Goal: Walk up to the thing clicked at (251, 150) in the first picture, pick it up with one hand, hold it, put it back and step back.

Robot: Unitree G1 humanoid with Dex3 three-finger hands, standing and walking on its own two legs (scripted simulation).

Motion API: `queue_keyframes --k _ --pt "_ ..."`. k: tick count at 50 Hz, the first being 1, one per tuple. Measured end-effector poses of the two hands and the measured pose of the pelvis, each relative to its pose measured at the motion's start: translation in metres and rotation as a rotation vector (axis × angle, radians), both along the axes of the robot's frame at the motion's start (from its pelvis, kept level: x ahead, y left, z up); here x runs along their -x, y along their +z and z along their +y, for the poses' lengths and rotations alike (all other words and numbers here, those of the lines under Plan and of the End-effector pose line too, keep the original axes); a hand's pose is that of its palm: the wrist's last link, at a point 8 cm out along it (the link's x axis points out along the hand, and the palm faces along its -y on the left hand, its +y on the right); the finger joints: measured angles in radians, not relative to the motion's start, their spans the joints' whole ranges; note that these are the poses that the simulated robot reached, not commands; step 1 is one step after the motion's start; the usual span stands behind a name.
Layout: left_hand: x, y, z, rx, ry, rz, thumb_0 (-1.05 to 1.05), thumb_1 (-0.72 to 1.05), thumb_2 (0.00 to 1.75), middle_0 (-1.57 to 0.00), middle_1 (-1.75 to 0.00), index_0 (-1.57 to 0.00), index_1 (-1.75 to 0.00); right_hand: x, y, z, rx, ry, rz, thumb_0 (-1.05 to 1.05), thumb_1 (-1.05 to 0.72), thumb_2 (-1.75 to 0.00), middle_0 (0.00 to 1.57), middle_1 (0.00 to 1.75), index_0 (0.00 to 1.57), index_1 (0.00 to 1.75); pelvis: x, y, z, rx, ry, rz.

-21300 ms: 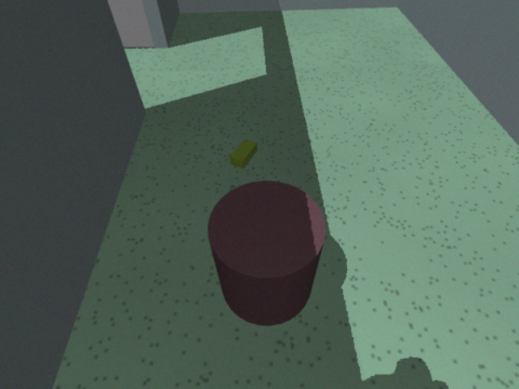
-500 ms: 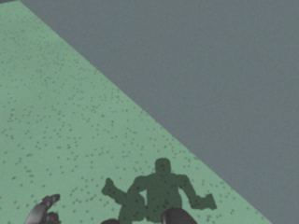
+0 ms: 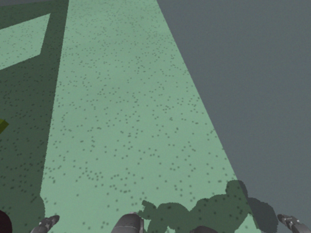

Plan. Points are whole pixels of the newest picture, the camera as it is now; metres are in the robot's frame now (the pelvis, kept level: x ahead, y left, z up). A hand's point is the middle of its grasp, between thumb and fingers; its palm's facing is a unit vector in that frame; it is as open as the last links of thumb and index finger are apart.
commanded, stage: walk up
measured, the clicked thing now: out of the picture +0.82 +1.31 -0.73
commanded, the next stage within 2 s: stand in 1.88 s
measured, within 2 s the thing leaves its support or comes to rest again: neither
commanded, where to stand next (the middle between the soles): +0.07 +0.04 m, yaw +48 degrees
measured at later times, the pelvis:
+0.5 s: pelvis +0.00 -0.02 -0.01, yaw +25 degrees
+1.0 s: pelvis +0.00 -0.01 -0.02, yaw +41 degrees
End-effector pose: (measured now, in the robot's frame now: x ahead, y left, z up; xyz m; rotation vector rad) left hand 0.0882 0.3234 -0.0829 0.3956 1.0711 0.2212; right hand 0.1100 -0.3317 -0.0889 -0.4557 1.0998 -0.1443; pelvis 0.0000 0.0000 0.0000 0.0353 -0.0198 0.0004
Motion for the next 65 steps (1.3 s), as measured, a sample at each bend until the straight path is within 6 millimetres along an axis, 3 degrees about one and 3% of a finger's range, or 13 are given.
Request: queue_keyframes --k 6,10,15,21,30,34,38,45,51,57,61,65 --pt "0.054 -0.019 0.013 0.014 0.144 0.05 0.01 0.9 0.9 -0.21 -0.3 -0.2 -0.3 -0.064 0.004 0.023 0.005 0.152 -0.045 0.0 -0.9 -0.89 0.2 0.3 0.2 0.3 -0.005 -0.009 0.0 0.008 0.111 0.007" --pt "0.081 -0.035 0.02 0.019 0.221 0.092 0.01 0.9 0.9 -0.21 -0.3 -0.2 -0.3 -0.089 0.003 0.043 0.012 0.222 -0.09 0.0 -0.9 -0.89 0.2 0.3 0.2 0.3 -0.006 -0.018 0.004 0.003 0.178 0.003" --pt "0.1 -0.033 0.011 0.017 0.283 0.077 0.01 0.9 0.9 -0.2 -0.3 -0.2 -0.3 -0.104 0.001 0.055 -0.005 0.274 -0.095 0.0 -0.9 -0.89 0.2 0.3 0.2 0.3 -0.006 -0.017 -0.002 0.017 0.269 0.004" --pt "0.126 -0.02 -0.009 -0.038 0.352 0.027 0.01 0.9 0.9 -0.2 -0.3 -0.2 -0.3 -0.121 -0.019 0.059 -0.048 0.344 -0.083 0.0 -0.9 -0.89 0.2 0.3 0.2 0.3 -0.004 -0.022 -0.019 0.042 0.364 -0.011" --pt "0.195 0.011 -0.023 -0.071 0.502 0.047 0.0 0.9 0.89 -0.21 -0.3 -0.21 -0.3 -0.135 -0.014 0.085 -0.086 0.476 -0.002 0.0 -0.9 -0.89 0.2 0.3 0.2 0.3 0.003 0.0 -0.021 0.001 0.507 -0.018" --pt "0.226 0.006 -0.014 -0.061 0.567 0.06 0.0 0.89 0.9 -0.21 -0.3 -0.21 -0.31 -0.139 -0.013 0.099 -0.054 0.518 0.022 0.0 -0.9 -0.89 0.2 0.3 0.2 0.3 0.006 -0.004 -0.012 0.001 0.558 -0.015" --pt "0.251 -0.018 -0.003 -0.034 0.641 0.08 0.01 0.9 0.9 -0.21 -0.3 -0.2 -0.3 -0.144 -0.016 0.115 0.0 0.55 -0.011 0.0 -0.9 -0.89 0.2 0.3 0.2 0.3 0.009 -0.019 0.003 -0.014 0.589 -0.016" --pt "0.249 -0.038 -0.02 0.042 0.7 0.078 0.01 0.9 0.9 -0.2 -0.3 -0.2 -0.3 -0.147 -0.007 0.127 0.03 0.599 -0.03 0.0 -0.9 -0.89 0.2 0.3 0.2 0.3 0.005 -0.017 0.003 0.013 0.664 -0.023" --pt "0.247 -0.047 -0.05 0.063 0.749 0.074 0.01 0.9 0.9 -0.2 -0.3 -0.2 -0.3 -0.17 -0.02 0.13 0.023 0.653 -0.031 0.0 -0.9 -0.89 0.2 0.3 0.2 0.3 -0.004 -0.025 -0.012 0.032 0.716 -0.026" --pt "0.256 -0.038 -0.08 0.074 0.815 0.065 0.01 0.9 0.9 -0.21 -0.3 -0.2 -0.3 -0.188 -0.023 0.146 0.008 0.711 -0.003 0.0 -0.9 -0.89 0.2 0.3 0.2 0.3 -0.009 -0.018 -0.021 0.017 0.777 -0.029" --pt "0.269 -0.032 -0.086 0.081 0.842 0.078 0.01 0.9 0.89 -0.21 -0.3 -0.21 -0.3 -0.194 -0.018 0.159 0.0 0.754 0.003 0.0 -0.9 -0.89 0.2 0.3 0.2 0.3 -0.006 -0.012 -0.017 0.01 0.806 -0.013" --pt "0.286 -0.039 -0.081 0.086 0.887 0.1 0.0 0.9 0.9 -0.21 -0.3 -0.21 -0.3 -0.192 -0.021 0.168 0.015 0.772 -0.003 0.0 -0.9 -0.89 0.2 0.3 0.2 0.3 -0.003 -0.017 -0.01 -0.002 0.825 -0.008"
